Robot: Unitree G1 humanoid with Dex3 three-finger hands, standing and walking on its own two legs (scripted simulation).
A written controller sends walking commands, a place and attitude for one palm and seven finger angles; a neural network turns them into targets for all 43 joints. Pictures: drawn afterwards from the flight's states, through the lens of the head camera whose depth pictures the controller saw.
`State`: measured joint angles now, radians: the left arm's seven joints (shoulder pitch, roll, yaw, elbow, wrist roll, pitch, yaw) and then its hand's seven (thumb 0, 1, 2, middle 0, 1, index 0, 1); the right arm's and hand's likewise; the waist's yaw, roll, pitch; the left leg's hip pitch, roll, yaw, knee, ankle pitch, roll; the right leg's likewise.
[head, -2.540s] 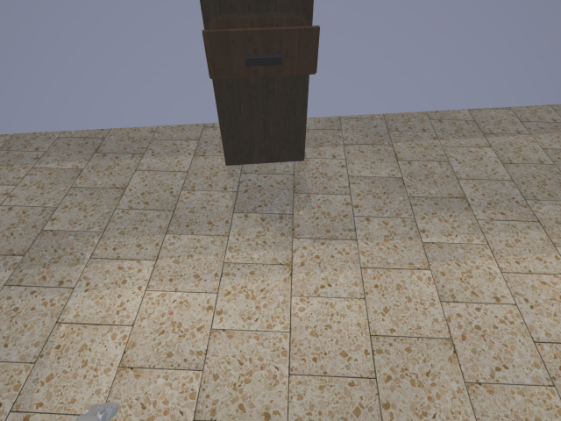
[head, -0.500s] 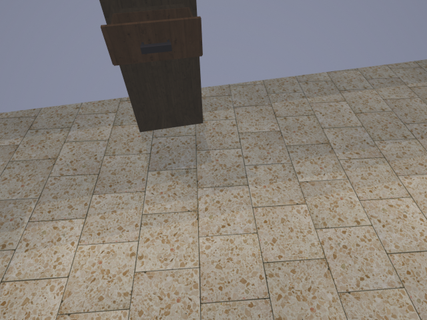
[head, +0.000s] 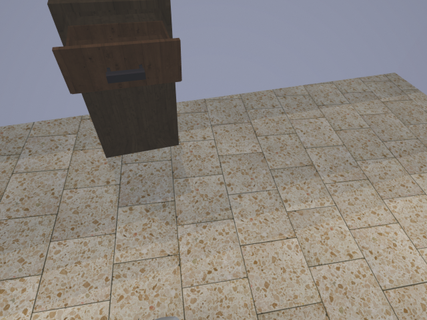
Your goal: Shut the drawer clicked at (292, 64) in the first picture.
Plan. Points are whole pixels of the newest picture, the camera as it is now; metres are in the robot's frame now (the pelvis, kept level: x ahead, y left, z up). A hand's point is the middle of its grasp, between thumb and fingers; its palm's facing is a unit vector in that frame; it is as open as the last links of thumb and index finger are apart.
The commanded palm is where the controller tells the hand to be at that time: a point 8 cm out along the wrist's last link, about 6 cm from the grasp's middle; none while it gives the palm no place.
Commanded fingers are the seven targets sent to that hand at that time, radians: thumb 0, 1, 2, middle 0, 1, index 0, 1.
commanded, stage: walk to a spot facing it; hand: left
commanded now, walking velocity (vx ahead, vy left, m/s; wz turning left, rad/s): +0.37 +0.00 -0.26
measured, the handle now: (125, 72) +0.84 +0.38 -0.01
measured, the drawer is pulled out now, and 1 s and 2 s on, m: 0.29 0.29 0.29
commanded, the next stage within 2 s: turn to face it in 0.52 s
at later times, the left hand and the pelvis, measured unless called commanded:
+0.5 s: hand (181, 228) +0.36 +0.11 -0.16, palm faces -0.22 -0.96 -0.15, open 7.4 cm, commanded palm none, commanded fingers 0.00 0.90 0.90 -0.20 -0.30 -0.20 -0.30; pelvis +0.22 -0.03 +0.00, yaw -9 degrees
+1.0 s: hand (172, 209) +0.43 +0.15 -0.19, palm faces +0.03 -0.99 -0.15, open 7.3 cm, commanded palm none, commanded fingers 0.00 0.90 0.90 -0.20 -0.30 -0.20 -0.30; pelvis +0.39 -0.03 -0.01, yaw -2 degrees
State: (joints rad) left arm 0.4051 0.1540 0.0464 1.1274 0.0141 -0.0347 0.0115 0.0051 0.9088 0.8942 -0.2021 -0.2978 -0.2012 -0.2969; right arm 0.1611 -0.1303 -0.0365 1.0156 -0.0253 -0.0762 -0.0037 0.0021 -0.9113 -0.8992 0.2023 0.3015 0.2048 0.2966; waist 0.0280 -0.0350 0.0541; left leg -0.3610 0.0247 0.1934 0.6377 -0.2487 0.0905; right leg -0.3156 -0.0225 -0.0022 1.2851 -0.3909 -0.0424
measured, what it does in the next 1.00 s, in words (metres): walks ahead: right foot, then left foot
